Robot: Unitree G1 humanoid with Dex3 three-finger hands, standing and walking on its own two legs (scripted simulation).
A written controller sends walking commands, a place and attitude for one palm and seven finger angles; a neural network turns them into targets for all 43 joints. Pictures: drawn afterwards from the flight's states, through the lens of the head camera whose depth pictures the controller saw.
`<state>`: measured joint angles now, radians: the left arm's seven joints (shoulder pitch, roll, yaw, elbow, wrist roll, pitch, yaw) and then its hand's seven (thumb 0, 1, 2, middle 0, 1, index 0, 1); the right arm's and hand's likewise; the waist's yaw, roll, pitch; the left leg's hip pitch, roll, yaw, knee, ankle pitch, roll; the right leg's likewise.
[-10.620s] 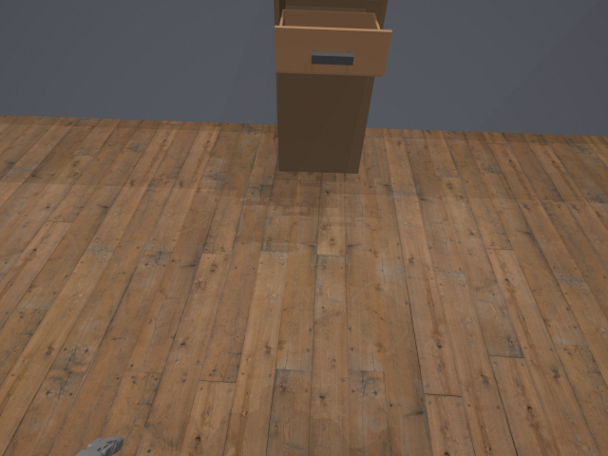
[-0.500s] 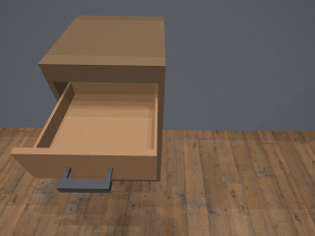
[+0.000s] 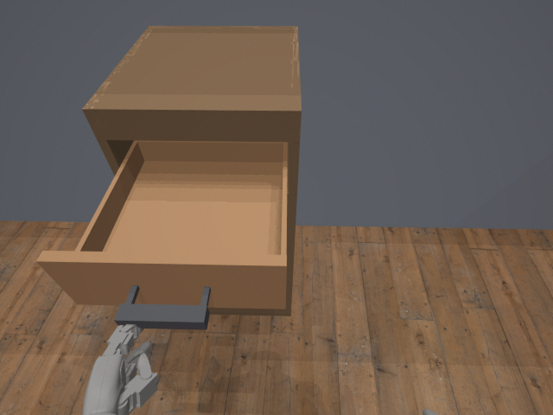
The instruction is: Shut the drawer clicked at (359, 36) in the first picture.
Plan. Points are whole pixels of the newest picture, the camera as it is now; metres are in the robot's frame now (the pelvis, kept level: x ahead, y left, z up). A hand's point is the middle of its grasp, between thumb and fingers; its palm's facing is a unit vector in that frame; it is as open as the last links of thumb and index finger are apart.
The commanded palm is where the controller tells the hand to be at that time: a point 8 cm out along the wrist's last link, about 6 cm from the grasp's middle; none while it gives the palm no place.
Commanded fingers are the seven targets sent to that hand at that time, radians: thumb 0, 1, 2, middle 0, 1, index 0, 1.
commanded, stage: raise the hand and make a fist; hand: left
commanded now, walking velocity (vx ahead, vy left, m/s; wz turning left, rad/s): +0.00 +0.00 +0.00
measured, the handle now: (167, 303) +0.29 +0.19 -0.01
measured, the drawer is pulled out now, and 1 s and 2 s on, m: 0.30 0.29 0.29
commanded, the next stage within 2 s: bring the fist close to the handle in 1.72 s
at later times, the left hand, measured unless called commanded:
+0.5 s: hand (180, 412) +0.14 +0.13 +0.00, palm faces -0.05 -1.00 -0.05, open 4.6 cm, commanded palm +0.10 +0.21 +0.01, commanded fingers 0.00 0.90 0.90 -0.90 -1.06 -0.90 -1.06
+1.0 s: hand out of the picture +0.11 +0.15 +0.06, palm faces +0.04 -1.00 -0.02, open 3.1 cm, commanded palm +0.07 +0.20 +0.06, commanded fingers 0.00 0.90 0.90 -1.40 -1.60 -1.40 -1.60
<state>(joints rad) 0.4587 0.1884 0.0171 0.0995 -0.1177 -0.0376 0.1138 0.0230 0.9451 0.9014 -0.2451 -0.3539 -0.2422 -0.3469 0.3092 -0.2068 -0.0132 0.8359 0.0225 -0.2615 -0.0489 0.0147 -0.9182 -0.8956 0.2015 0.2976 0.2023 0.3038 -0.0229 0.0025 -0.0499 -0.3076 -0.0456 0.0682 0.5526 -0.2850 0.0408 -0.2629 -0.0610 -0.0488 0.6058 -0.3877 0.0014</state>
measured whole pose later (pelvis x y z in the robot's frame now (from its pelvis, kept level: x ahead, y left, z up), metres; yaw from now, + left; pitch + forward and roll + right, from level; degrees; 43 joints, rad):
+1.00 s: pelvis -0.03 -0.01 -0.04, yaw +1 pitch +8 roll -2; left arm 0.74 0.16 0.06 -0.35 -0.24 -0.39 -0.23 0.02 0.90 0.90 -1.21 -1.40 -1.21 -1.39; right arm 0.18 -0.22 -0.03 0.53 0.04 -0.29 -0.03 0.02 -0.91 -0.90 0.20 0.30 0.20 0.30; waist 0.03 0.03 -0.12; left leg -0.65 0.01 0.01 0.93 -0.42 0.03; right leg -0.56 -0.02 -0.10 0.91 -0.48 -0.01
